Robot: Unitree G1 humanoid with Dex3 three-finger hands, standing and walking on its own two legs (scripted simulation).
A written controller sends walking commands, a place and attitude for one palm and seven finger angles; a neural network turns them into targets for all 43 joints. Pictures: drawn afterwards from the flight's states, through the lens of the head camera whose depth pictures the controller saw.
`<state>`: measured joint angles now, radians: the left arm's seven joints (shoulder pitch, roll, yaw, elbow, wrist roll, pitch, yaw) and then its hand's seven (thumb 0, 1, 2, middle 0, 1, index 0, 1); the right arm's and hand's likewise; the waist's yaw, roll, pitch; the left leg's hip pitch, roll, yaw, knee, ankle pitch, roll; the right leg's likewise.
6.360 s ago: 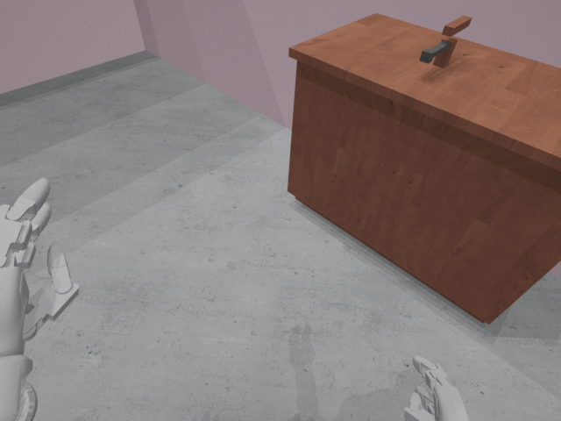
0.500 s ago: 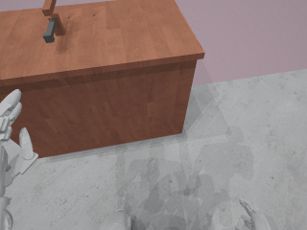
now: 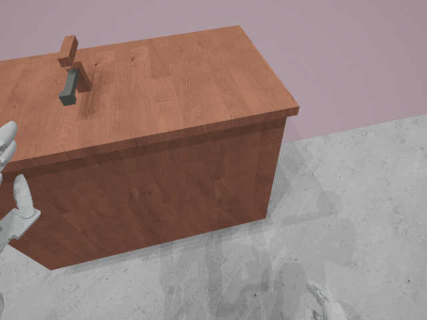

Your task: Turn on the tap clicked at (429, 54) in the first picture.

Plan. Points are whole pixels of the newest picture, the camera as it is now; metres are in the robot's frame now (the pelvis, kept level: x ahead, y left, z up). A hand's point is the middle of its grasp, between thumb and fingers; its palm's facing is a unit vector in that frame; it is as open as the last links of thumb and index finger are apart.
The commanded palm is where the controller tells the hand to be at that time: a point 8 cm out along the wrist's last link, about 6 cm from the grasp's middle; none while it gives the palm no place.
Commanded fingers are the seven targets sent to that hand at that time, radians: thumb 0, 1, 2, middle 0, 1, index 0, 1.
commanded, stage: take the last steps up to it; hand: left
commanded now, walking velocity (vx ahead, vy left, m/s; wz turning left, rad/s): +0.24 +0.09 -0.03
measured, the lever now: (67, 97) +0.58 +0.41 +0.10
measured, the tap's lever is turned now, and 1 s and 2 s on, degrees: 0 0 0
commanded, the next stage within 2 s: come to a stop and stand still in 0.74 s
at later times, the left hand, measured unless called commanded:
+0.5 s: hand (23, 150) +0.32 +0.31 +0.20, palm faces +0.41 -0.82 -0.39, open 7.4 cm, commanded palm +0.25 +0.34 +0.19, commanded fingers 0.00 0.90 0.90 -0.20 -0.30 -0.20 -0.30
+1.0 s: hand (62, 144) +0.35 +0.28 +0.18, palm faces +0.32 -0.85 -0.43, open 7.4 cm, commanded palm +0.29 +0.33 +0.19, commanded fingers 0.00 0.90 0.90 -0.20 -0.30 -0.20 -0.30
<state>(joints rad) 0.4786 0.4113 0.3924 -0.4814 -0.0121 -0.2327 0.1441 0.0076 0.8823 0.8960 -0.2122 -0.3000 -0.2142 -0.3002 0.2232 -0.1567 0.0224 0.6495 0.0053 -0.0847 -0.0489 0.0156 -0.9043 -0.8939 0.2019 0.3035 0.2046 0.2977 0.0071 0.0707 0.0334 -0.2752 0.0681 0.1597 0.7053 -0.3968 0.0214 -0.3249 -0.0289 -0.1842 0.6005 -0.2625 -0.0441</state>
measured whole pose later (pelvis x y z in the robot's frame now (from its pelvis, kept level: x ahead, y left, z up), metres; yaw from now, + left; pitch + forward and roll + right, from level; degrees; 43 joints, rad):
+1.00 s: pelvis +0.12 +0.06 +0.02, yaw -3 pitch -1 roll +2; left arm 0.49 0.34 0.33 -0.48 -0.02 -0.20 0.16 0.01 0.88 0.90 -0.21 -0.30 -0.21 -0.30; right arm 0.19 -0.27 -0.02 0.61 0.00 -0.04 -0.07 0.02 -0.91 -0.89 0.20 0.30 0.20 0.30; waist -0.02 -0.01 0.07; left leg -0.37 0.05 0.08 0.71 -0.32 -0.03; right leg -0.21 -0.04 -0.14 0.49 -0.26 -0.05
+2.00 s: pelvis +0.09 +0.10 +0.01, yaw -7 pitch -2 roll -1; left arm 0.42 0.36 0.36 -0.45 -0.05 -0.25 0.10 0.01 0.89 0.90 -0.20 -0.30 -0.20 -0.30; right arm 0.25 -0.21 0.03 0.58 0.00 -0.17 -0.01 0.02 -0.91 -0.89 0.20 0.30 0.20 0.30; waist -0.01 0.02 0.04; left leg -0.30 0.04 0.09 0.52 -0.19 0.02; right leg -0.22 0.00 -0.01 0.47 -0.22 0.01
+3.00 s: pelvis +0.09 +0.11 +0.02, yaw -6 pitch -1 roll -2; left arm 0.43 0.33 0.33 -0.43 -0.04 -0.15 0.14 0.01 0.89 0.90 -0.21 -0.30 -0.21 -0.30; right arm 0.22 -0.21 0.02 0.57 -0.01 -0.09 -0.05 0.02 -0.91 -0.89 0.20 0.30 0.20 0.30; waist 0.00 0.03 0.05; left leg -0.25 0.02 0.08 0.40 -0.13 0.04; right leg -0.15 -0.01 -0.02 0.33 -0.16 0.03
